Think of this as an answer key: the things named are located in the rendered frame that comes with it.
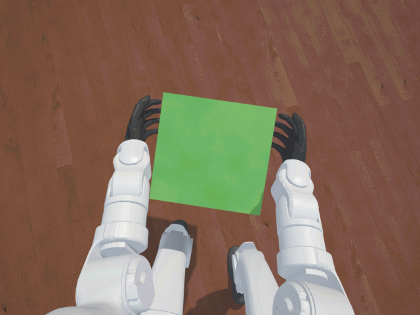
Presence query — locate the robot left upper arm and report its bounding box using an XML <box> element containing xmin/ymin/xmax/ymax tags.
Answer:
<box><xmin>46</xmin><ymin>253</ymin><xmax>155</xmax><ymax>315</ymax></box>

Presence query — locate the right robot forearm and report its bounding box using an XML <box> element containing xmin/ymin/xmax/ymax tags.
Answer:
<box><xmin>271</xmin><ymin>159</ymin><xmax>349</xmax><ymax>301</ymax></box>

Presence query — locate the right robot shin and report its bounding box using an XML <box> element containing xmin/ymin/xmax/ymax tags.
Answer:
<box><xmin>236</xmin><ymin>241</ymin><xmax>264</xmax><ymax>293</ymax></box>

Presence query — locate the right robot hand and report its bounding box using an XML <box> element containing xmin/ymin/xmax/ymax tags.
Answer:
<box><xmin>271</xmin><ymin>113</ymin><xmax>307</xmax><ymax>163</ymax></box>

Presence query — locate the robot left thigh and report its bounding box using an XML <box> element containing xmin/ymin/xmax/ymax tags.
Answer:
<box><xmin>140</xmin><ymin>230</ymin><xmax>193</xmax><ymax>315</ymax></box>

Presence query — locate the left robot forearm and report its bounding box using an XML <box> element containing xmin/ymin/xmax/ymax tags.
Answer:
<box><xmin>75</xmin><ymin>139</ymin><xmax>152</xmax><ymax>306</ymax></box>

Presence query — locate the carton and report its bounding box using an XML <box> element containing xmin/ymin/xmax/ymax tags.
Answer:
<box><xmin>149</xmin><ymin>93</ymin><xmax>277</xmax><ymax>216</ymax></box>

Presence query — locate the robot right upper arm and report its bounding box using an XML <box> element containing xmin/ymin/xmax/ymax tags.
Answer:
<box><xmin>272</xmin><ymin>280</ymin><xmax>355</xmax><ymax>315</ymax></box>

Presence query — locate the left robot hand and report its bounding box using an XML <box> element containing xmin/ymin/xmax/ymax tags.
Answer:
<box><xmin>125</xmin><ymin>95</ymin><xmax>161</xmax><ymax>142</ymax></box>

